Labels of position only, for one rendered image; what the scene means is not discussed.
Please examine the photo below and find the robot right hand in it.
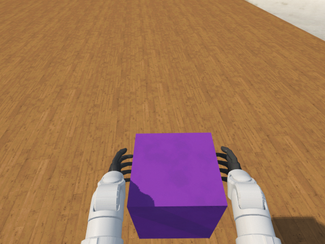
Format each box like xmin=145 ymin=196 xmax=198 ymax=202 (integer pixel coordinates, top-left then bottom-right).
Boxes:
xmin=216 ymin=146 xmax=242 ymax=182

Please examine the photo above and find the robot left forearm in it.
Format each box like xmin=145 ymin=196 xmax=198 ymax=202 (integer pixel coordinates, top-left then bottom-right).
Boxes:
xmin=81 ymin=171 xmax=125 ymax=244

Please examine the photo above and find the robot left hand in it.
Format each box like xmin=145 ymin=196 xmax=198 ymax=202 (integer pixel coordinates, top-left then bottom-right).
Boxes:
xmin=108 ymin=148 xmax=133 ymax=182

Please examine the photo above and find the robot right forearm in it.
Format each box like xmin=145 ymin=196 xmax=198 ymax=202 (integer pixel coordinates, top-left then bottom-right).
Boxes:
xmin=227 ymin=169 xmax=281 ymax=244

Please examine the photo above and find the carton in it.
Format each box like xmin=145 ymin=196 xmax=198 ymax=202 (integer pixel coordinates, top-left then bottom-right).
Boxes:
xmin=127 ymin=133 xmax=228 ymax=239

